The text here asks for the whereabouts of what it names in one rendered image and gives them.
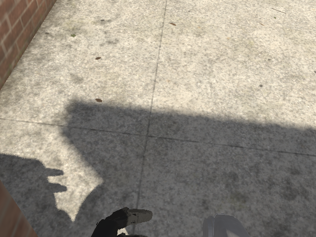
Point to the robot left hand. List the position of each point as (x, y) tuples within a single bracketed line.
[(119, 219)]

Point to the right robot thigh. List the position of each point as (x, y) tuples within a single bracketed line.
[(223, 226)]

